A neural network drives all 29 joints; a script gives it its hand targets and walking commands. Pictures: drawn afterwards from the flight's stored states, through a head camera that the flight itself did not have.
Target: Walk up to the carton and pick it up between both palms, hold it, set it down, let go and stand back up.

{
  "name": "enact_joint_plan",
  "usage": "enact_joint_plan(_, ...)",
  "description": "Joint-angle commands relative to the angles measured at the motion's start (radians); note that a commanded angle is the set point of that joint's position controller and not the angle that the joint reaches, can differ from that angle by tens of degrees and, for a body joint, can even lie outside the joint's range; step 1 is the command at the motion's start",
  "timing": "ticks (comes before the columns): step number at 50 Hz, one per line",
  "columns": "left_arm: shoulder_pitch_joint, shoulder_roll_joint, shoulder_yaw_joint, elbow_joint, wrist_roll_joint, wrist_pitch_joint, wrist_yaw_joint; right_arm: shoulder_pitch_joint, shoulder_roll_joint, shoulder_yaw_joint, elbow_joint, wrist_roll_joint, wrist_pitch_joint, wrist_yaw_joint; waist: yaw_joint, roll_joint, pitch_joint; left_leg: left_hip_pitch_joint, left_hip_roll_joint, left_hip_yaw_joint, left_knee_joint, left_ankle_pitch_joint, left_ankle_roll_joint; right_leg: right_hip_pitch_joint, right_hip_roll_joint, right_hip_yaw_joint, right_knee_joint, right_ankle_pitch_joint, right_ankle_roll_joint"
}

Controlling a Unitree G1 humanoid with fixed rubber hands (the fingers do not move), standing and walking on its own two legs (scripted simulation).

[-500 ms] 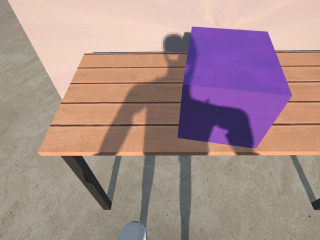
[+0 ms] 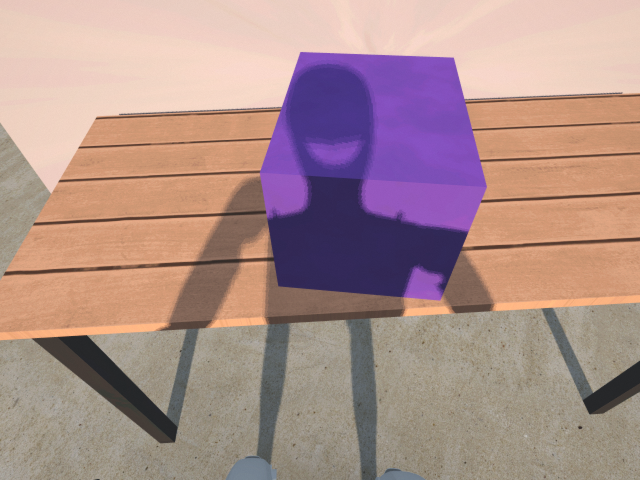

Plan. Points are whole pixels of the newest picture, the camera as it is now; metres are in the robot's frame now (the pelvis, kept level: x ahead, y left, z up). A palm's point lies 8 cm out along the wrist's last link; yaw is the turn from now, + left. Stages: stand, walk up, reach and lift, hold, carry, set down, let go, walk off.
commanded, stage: walk up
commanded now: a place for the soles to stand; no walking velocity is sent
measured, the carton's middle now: (367, 170) +0.54 -0.02 +0.10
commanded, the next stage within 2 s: none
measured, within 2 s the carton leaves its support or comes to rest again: neither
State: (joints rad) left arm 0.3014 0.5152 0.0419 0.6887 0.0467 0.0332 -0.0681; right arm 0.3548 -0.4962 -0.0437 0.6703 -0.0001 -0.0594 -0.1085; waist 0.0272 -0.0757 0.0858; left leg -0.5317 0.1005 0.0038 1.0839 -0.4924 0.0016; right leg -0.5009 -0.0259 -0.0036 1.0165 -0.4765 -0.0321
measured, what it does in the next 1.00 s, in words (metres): steps on the spot: left foot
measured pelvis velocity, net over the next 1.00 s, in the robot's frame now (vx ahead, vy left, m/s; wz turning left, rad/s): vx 0.05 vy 0.00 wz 0.04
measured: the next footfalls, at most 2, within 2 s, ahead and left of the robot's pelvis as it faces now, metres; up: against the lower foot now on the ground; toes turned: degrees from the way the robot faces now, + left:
left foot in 0.42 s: +0.11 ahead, +0.15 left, +0.00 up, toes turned +4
left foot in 1.66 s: +0.11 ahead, +0.10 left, +0.00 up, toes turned +2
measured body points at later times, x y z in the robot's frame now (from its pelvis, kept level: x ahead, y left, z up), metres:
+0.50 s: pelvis +0.04 +0.01 +0.01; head +0.07 +0.02 +0.46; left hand +0.10 +0.35 -0.08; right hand +0.15 -0.33 -0.05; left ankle +0.06 +0.15 -0.68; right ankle +0.05 -0.09 -0.67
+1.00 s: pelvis +0.05 +0.00 +0.02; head +0.07 +0.00 +0.46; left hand +0.13 +0.34 -0.07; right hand +0.17 -0.34 -0.06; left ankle +0.07 +0.15 -0.68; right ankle +0.08 -0.11 -0.68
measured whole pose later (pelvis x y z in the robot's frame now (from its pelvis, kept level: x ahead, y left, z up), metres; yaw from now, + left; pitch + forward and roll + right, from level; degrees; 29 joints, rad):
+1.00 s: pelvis +0.05 +0.00 +0.02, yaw +3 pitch -1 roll +1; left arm 0.27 0.47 0.04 0.71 0.04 -0.02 -0.01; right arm 0.34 -0.49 -0.04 0.67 0.00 -0.07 -0.06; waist 0.02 -0.01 0.06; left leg -0.44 0.04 0.00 0.87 -0.41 -0.01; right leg -0.43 -0.01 -0.02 0.89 -0.43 -0.02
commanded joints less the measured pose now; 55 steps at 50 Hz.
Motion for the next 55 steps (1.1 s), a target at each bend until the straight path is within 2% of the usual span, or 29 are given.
enact_joint_plan(1, 0.051, 0.287, 0.152, -0.039, -0.008, -0.047, 0.052, -0.004, -0.236, -0.073, 0.035, -0.004, -0.007, 0.018, 0.03, -0.047, -0.01, -0.362, -0.075, -0.093, 0.252, 0.005, 0.016, 0.308, -0.226, 0.654, -0.721, -0.124, 0.018)
enact_joint_plan(3, 0.1, 0.214, 0.128, -0.026, -0.022, -0.063, 0.064, 0.034, -0.194, -0.058, 0.043, 0.002, -0.007, 0.036, 0.032, -0.058, -0.05, -0.312, -0.047, -0.08, 0.168, 0.09, 0.024, 0.372, -0.188, 0.455, -0.576, 0.276, 0.01)
enact_joint_plan(5, 0.11, 0.187, 0.109, -0.027, -0.02, -0.071, 0.072, -0.001, -0.193, -0.064, 0.035, 0.001, -0.003, 0.041, 0.042, 0.005, -0.066, -0.279, -0.034, -0.066, 0.081, 0.065, 0.016, 0.371, -0.22, 0.456, -0.564, 0.303, -0.07)
enact_joint_plan(10, 0.1, 0.172, 0.094, -0.032, -0.019, -0.084, 0.078, -0.042, -0.155, -0.047, 0.026, -0.002, 0.003, 0.051, 0.036, -0.009, -0.014, -0.214, -0.047, -0.063, 0.009, 0.156, 0.023, 0.289, -0.208, 0.314, -0.538, 0.544, -0.061)
enact_joint_plan(16, 0.08, 0.176, 0.08, -0.025, -0.02, -0.069, 0.077, -0.055, -0.141, -0.047, 0.008, 0.003, -0.005, 0.055, 0.037, -0.061, -0.065, -0.06, -0.048, 0.042, -0.17, 0.058, 0.028, 0.264, -0.201, 0.256, -0.45, 0.547, -0.123)
enact_joint_plan(19, -0.023, 0.158, 0.067, -0.047, -0.029, -0.057, 0.064, 0.077, -0.134, -0.056, 0.043, -0.003, -0.028, 0.048, -0.047, -0.032, -0.11, 0.219, -0.105, 0.091, -0.426, 0.163, 0.062, 0.132, -0.17, 0.142, -0.293, 0.518, -0.121)
enact_joint_plan(20, -0.013, 0.118, 0.058, -0.055, -0.033, -0.057, 0.06, 0.126, -0.17, -0.073, 0.054, -0.018, -0.041, 0.043, -0.074, 0.032, -0.156, 0.346, -0.096, 0.008, -0.482, 0.139, 0.081, 0.063, -0.13, 0.094, -0.142, 0.508, -0.107)
enact_joint_plan(21, -0.009, 0.068, 0.046, -0.065, -0.037, -0.064, 0.058, 0.168, -0.231, -0.092, 0.049, -0.035, -0.048, 0.037, -0.1, 0.206, -0.177, 0.481, 0.051, -0.282, -0.53, 0.176, 0.148, -0.114, -0.059, 0.042, 0.059, 0.388, -0.055)
enact_joint_plan(22, 0.006, 0.053, 0.042, -0.078, -0.03, -0.056, 0.063, 0.131, -0.29, -0.1, 0.043, -0.023, -0.043, 0.035, -0.049, 0.267, -0.101, 0.454, 0.232, -0.603, -0.616, 0.223, 0.246, -0.267, 0.014, 0.011, 0.11, -0.07, -0.003)
enact_joint_plan(23, -0.043, 0.135, 0.061, -0.076, -0.021, -0.04, 0.069, 0.116, -0.318, -0.1, 0.038, -0.005, -0.042, 0.035, -0.083, 0.207, -0.063, 0.342, 0.31, -0.645, -0.629, 0.218, 0.31, -0.242, -0.02, 0.072, 0.122, -0.178, 0.013)
enact_joint_plan(25, -0.023, 0.153, 0.078, -0.052, -0.023, -0.038, 0.06, 0.034, -0.289, -0.092, 0.034, -0.013, -0.033, 0.032, -0.04, 0.148, 0.009, 0.225, 0.239, -0.525, -0.591, 0.205, 0.287, -0.162, -0.037, 0.071, 0.057, -0.157, 0.005)
enact_joint_plan(28, 0.059, 0.115, 0.084, -0.011, -0.037, -0.047, 0.053, -0.07, -0.242, -0.064, -0.006, -0.023, -0.024, 0.044, -0.005, 0.268, -0.029, 0.059, 0.166, -0.351, -0.53, 0.24, 0.239, 0.047, -0.013, 0.007, -0.099, -0.002, 0.0)
enact_joint_plan(30, 0.089, 0.108, 0.088, 0.019, -0.03, -0.062, 0.056, -0.123, -0.21, -0.053, -0.01, -0.019, -0.013, 0.055, 0.034, 0.199, -0.041, -0.061, 0.095, -0.234, -0.432, 0.185, 0.176, 0.263, 0.019, -0.02, -0.32, 0.139, -0.011)
enact_joint_plan(31, 0.117, 0.14, 0.101, 0.033, -0.015, -0.078, 0.067, -0.116, -0.176, -0.048, -0.012, -0.013, -0.006, 0.056, 0.054, 0.108, -0.048, -0.091, 0.035, -0.155, -0.268, 0.202, 0.125, 0.321, -0.018, 0.068, -0.455, 0.106, 0.002)
enact_joint_plan(32, 0.126, 0.207, 0.107, 0.032, 0.0, -0.092, 0.075, -0.08, -0.119, -0.03, -0.015, -0.009, -0.002, 0.058, 0.041, -0.104, -0.059, -0.193, -0.089, -0.054, -0.048, 0.112, 0.044, 0.351, -0.196, 0.434, -0.601, 0.05, -0.058)
enact_joint_plan(33, 0.068, 0.238, 0.106, 0.005, -0.014, -0.095, 0.074, -0.092, -0.141, -0.038, -0.004, 0.001, 0.008, 0.047, 0.034, -0.054, -0.026, -0.217, -0.098, -0.061, -0.035, -0.073, 0.03, 0.276, -0.323, 0.587, -0.669, -0.025, -0.134)
enact_joint_plan(34, 0.006, 0.221, 0.097, -0.002, -0.016, -0.093, 0.07, -0.113, -0.192, -0.05, 0.004, 0.0, 0.002, 0.047, 0.023, -0.012, -0.034, -0.124, -0.073, -0.067, -0.03, -0.126, 0.037, 0.209, -0.341, 0.606, -0.637, 0.029, -0.207)
enact_joint_plan(36, -0.051, 0.203, 0.082, 0.005, -0.024, -0.084, 0.07, -0.027, -0.164, -0.046, 0.018, 0.002, -0.016, 0.059, -0.039, 0.007, -0.063, 0.001, -0.043, -0.017, -0.208, -0.054, 0.054, 0.175, -0.268, 0.406, -0.513, 0.146, -0.184)
enact_joint_plan(38, -0.1, 0.125, 0.058, -0.016, -0.031, -0.076, 0.061, 0.007, -0.153, -0.055, 0.045, -0.013, -0.035, 0.062, -0.07, 0.051, -0.104, 0.222, -0.054, -0.054, -0.387, 0.175, 0.075, 0.035, -0.154, 0.206, -0.382, 0.267, -0.088)
enact_joint_plan(40, -0.103, 0.08, 0.049, -0.021, -0.04, -0.068, 0.055, 0.005, -0.232, -0.068, 0.03, -0.02, -0.043, 0.054, -0.043, 0.132, -0.093, 0.233, 0.11, -0.398, -0.514, 0.197, 0.167, -0.036, -0.022, 0.074, -0.172, 0.2, -0.003)
enact_joint_plan(42, -0.049, 0.124, 0.069, 0.006, -0.039, -0.056, 0.062, -0.051, -0.251, -0.063, 0.028, -0.013, -0.034, 0.058, -0.013, 0.166, -0.081, 0.121, 0.178, -0.471, -0.565, 0.097, 0.224, 0.054, 0.007, 0.043, -0.181, -0.072, -0.006)
enact_joint_plan(44, -0.011, 0.129, 0.075, 0.025, -0.023, -0.073, 0.064, -0.12, -0.2, -0.051, 0.016, -0.013, -0.021, 0.063, 0.021, 0.1, -0.057, 0.019, 0.067, -0.262, -0.424, 0.113, 0.14, 0.128, -0.067, 0.142, -0.394, -0.019, -0.026)
enact_joint_plan(46, -0.03, 0.187, 0.081, 0.017, -0.016, -0.088, 0.062, -0.125, -0.133, -0.028, 0.011, 0.002, -0.01, 0.063, -0.006, -0.064, -0.036, -0.069, -0.096, -0.015, -0.2, 0.08, 0.039, 0.178, -0.21, 0.416, -0.591, -0.008, -0.104)
enact_joint_plan(47, -0.05, 0.198, 0.081, 0.024, -0.02, -0.088, 0.06, -0.092, -0.156, -0.038, 0.04, -0.003, -0.009, 0.062, -0.012, -0.061, -0.048, -0.037, -0.084, -0.01, -0.18, -0.016, 0.04, 0.164, -0.277, 0.453, -0.594, 0.0, -0.155)
enact_joint_plan(50, -0.128, 0.158, 0.057, 0.015, -0.03, -0.08, 0.06, -0.043, -0.15, -0.044, 0.042, -0.004, -0.029, 0.07, -0.057, -0.014, -0.058, 0.155, -0.062, -0.005, -0.368, 0.067, 0.058, 0.07, -0.2, 0.285, -0.47, 0.182, -0.127)
enact_joint_plan(52, -0.135, 0.102, 0.045, -0.005, -0.042, -0.072, 0.056, -0.016, -0.192, -0.049, 0.044, -0.015, -0.043, 0.068, -0.062, 0.106, -0.117, 0.286, 0.023, -0.215, -0.471, 0.223, 0.109, -0.04, -0.077, 0.145, -0.301, 0.215, -0.03)
enact_joint_plan(53, -0.136, 0.125, 0.071, -0.048, -0.006, -0.052, 0.042, 0.16, -0.306, -0.098, 0.072, -0.02, -0.052, 0.05, -0.1, 0.182, -0.119, 0.395, 0.176, -0.51, -0.573, 0.079, 0.205, -0.189, 0.012, 0.038, -0.032, 0.076, 0.004)
enact_joint_plan(54, -0.156, 0.126, 0.079, -0.063, 0.003, -0.037, 0.045, 0.199, -0.366, -0.116, 0.086, -0.016, -0.05, 0.038, -0.12, 0.218, -0.093, 0.455, 0.298, -0.698, -0.658, 0.043, 0.297, -0.335, 0.009, 0.062, 0.069, -0.145, 0.006)
enact_joint_plan(55, -0.159, 0.151, 0.077, -0.079, 0.005, -0.028, 0.041, 0.181, -0.387, -0.124, 0.077, -0.015, -0.048, 0.031, -0.104, 0.165, -0.031, 0.381, 0.315, -0.728, -0.684, -0.009, 0.317, -0.343, -0.023, 0.112, 0.108, -0.141, 0.001)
